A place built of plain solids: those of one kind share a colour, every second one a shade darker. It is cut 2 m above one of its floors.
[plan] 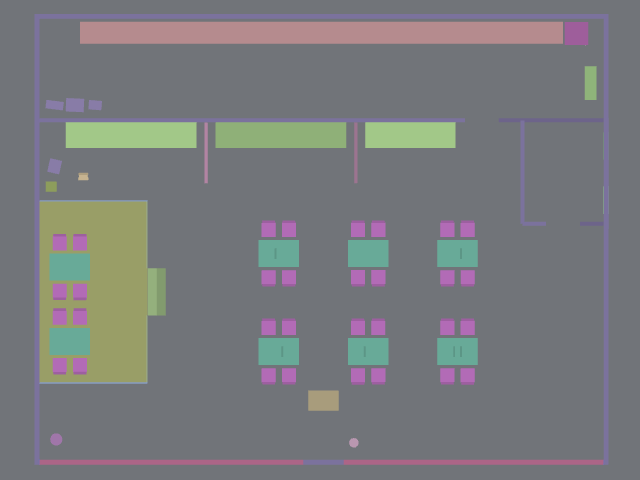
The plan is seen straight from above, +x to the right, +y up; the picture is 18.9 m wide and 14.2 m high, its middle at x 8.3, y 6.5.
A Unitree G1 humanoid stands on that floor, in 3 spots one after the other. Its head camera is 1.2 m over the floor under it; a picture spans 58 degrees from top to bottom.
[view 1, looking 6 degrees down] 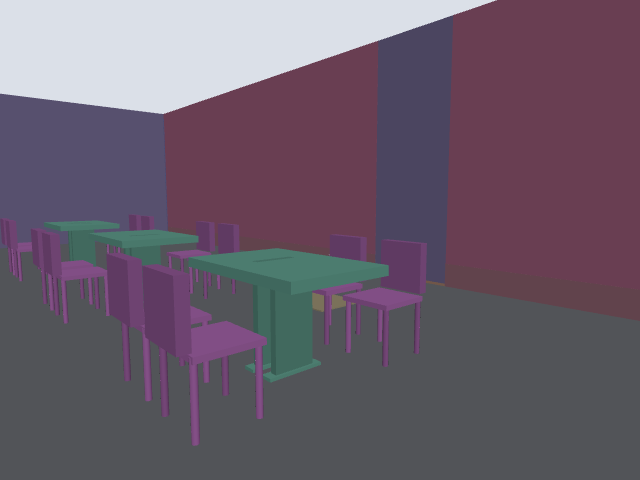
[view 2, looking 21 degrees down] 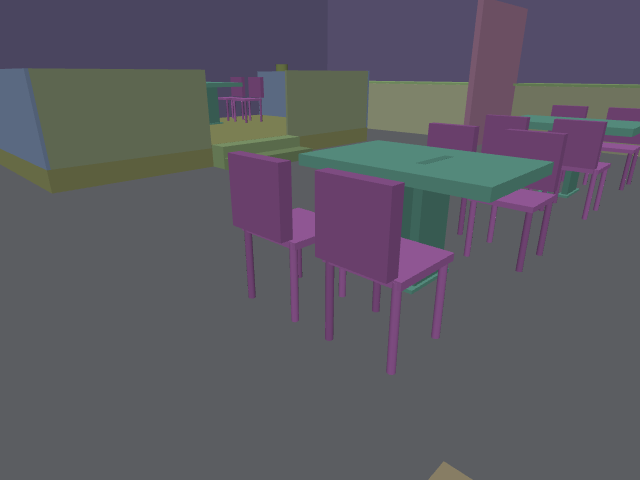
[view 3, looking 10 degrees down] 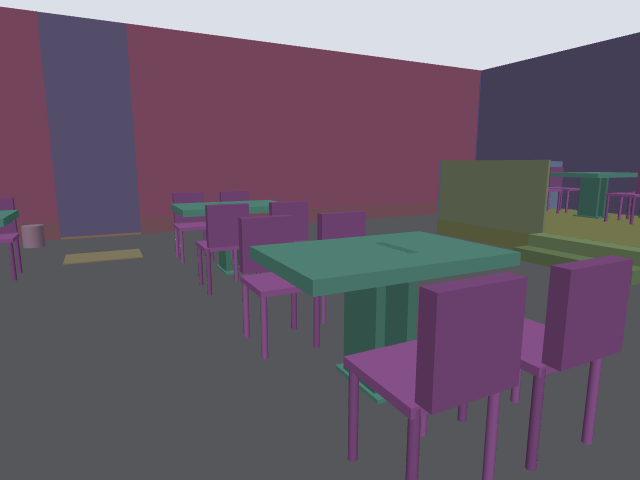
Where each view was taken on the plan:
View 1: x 4.74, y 4.96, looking -42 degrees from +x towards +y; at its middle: window_wall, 7.46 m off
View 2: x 8.40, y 1.00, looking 134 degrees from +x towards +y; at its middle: side_chair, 1.82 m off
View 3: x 8.40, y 7.98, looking -117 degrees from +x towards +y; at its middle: meeting_table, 2.60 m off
